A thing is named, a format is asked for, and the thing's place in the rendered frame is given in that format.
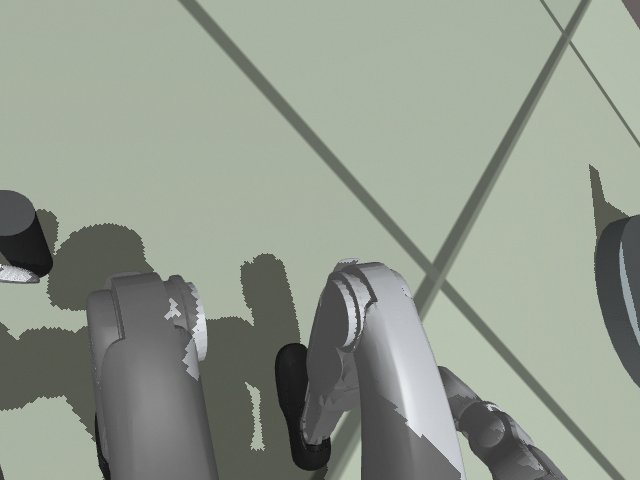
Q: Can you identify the right robot foot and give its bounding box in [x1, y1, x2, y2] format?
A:
[275, 343, 331, 471]

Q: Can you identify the right robot hand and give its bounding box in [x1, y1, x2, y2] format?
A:
[438, 366, 483, 432]

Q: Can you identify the left robot foot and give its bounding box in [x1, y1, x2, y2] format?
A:
[95, 414, 111, 480]

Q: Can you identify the right robot arm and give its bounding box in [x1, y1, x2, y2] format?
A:
[458, 401, 568, 480]

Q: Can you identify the can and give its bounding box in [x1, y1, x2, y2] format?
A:
[0, 190, 53, 278]

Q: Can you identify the left robot hand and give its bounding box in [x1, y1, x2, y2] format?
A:
[0, 264, 40, 284]

